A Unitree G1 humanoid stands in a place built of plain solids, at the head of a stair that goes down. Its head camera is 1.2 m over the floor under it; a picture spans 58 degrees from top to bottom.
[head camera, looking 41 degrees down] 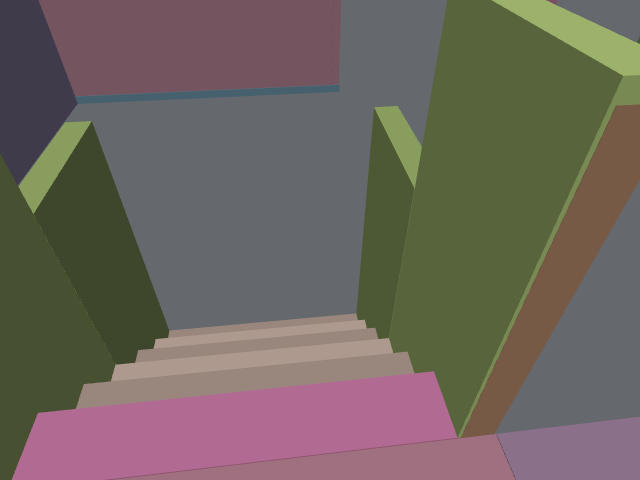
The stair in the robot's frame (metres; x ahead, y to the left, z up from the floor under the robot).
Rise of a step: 0.20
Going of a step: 0.21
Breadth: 1.20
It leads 7 degrees to the left of straight ahead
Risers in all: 6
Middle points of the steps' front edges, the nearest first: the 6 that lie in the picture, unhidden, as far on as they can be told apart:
0.69 0.23 0.00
0.90 0.26 -0.20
1.11 0.28 -0.40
1.32 0.30 -0.60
1.53 0.33 -0.80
1.74 0.35 -1.00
